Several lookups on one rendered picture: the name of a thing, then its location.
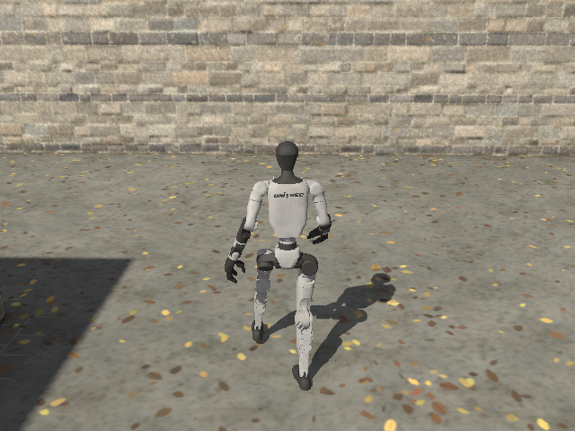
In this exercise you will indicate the left robot hand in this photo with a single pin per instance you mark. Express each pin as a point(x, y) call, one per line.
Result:
point(229, 269)

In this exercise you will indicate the left robot forearm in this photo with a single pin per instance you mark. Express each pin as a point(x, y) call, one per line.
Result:
point(240, 242)

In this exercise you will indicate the robot left upper arm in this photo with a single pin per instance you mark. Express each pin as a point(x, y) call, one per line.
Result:
point(259, 190)

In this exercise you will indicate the right robot forearm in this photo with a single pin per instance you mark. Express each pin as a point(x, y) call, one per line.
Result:
point(325, 229)

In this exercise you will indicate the robot head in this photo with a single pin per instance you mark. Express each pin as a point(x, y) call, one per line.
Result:
point(287, 153)

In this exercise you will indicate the right robot hand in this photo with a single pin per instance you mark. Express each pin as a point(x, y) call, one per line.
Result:
point(316, 232)

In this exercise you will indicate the robot right upper arm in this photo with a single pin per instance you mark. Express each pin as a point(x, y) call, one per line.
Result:
point(315, 188)

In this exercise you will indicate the humanoid robot torso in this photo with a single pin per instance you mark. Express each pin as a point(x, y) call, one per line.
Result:
point(288, 205)

